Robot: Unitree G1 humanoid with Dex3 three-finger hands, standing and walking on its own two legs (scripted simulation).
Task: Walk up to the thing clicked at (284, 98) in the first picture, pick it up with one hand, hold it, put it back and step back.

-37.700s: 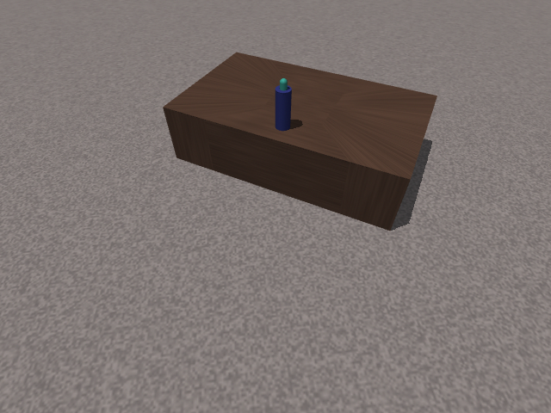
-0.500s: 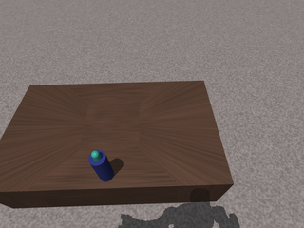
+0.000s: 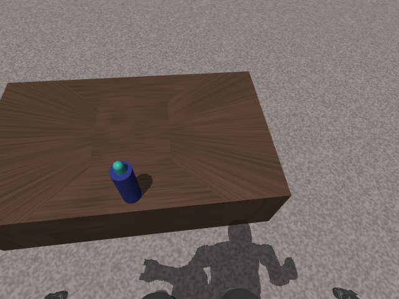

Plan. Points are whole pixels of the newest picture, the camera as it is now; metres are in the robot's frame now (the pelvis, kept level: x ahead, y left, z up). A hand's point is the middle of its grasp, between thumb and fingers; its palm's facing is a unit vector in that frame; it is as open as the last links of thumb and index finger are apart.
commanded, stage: step back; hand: left
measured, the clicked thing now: (125, 180) +0.51 +0.24 -0.31
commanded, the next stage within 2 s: none
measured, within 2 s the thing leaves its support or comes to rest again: neither
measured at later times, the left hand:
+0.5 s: hand out of the picture -0.01 +0.27 -0.15, palm faces +0.05 -0.93 -0.36, open 7.3 cm
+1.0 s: hand out of the picture -0.24 +0.21 -0.13, palm faces +0.01 -0.91 -0.41, open 7.3 cm
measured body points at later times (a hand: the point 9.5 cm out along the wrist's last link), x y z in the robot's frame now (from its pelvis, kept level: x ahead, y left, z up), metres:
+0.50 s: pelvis -0.14 +0.00 +0.00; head -0.08 +0.02 +0.44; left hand -0.02 +0.32 -0.12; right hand -0.04 -0.31 -0.11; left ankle -0.13 +0.10 -0.73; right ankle -0.07 -0.13 -0.69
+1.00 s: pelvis -0.30 -0.06 +0.00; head -0.26 -0.08 +0.45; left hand -0.24 +0.26 -0.10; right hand -0.19 -0.38 -0.12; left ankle -0.27 +0.09 -0.65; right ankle -0.29 -0.17 -0.73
